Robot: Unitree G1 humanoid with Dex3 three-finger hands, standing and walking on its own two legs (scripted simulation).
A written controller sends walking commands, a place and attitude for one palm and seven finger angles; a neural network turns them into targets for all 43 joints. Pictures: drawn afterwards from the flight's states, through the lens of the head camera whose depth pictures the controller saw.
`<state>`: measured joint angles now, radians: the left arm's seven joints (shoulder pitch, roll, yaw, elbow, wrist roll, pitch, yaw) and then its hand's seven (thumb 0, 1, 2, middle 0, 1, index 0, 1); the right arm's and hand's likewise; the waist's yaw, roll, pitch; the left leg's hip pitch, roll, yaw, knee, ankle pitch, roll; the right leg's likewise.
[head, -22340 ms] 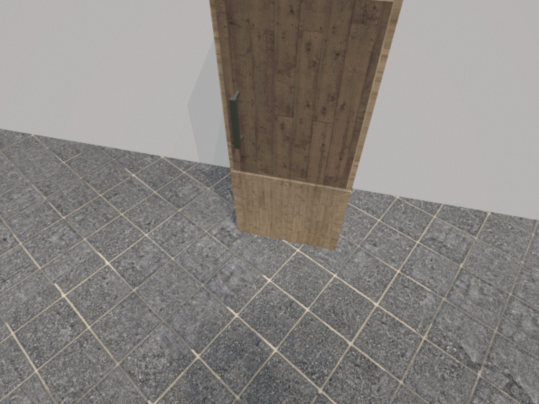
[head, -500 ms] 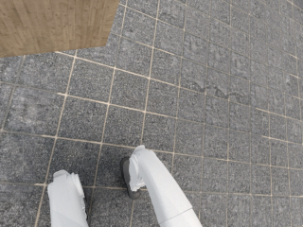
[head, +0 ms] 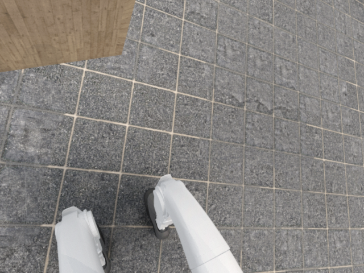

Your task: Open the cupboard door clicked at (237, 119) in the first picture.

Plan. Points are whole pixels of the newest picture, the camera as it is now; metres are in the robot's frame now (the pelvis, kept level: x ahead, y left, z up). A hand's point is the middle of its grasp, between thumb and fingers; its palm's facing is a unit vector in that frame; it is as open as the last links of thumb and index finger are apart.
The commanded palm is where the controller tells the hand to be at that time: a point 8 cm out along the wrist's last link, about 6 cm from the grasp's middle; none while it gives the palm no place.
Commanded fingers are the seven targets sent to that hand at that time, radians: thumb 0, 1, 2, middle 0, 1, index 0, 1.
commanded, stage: move the hooked fingers beside the handle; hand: left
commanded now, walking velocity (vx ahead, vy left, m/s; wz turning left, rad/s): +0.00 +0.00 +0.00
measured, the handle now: out of the picture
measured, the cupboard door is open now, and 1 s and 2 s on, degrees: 0 0 0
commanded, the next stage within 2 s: slide the fingers in behind the handle in 1.54 s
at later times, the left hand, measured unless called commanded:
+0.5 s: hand out of the picture +0.65 +0.31 +0.09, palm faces +0.17 -0.98 -0.04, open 14.1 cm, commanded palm +0.68 +0.26 +0.07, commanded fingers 0.00 -0.50 0.30 -0.30 -1.20 -0.30 -1.20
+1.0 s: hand out of the picture +0.64 +0.33 +0.08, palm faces +0.16 -0.99 -0.04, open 14.0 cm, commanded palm +0.69 +0.27 +0.08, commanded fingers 0.00 -0.50 0.30 -0.30 -1.20 -0.30 -1.20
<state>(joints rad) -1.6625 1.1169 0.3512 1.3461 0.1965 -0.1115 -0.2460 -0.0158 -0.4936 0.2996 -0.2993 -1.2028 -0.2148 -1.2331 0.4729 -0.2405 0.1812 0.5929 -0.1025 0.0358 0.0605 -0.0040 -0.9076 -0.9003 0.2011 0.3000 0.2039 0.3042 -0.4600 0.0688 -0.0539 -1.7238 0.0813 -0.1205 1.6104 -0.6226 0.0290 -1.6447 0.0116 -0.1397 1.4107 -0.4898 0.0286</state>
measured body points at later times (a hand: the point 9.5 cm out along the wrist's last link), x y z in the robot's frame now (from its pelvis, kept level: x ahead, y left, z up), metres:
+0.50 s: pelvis +0.00 +0.00 +0.00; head +0.27 +0.07 +0.35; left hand +0.63 +0.36 +0.09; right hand -0.09 -0.21 -0.05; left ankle +0.02 +0.10 -0.54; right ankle +0.08 -0.14 -0.54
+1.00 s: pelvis +0.00 +0.00 -0.01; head +0.27 +0.08 +0.34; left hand +0.62 +0.38 +0.08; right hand -0.08 -0.23 -0.06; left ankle +0.02 +0.10 -0.54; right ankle +0.08 -0.14 -0.54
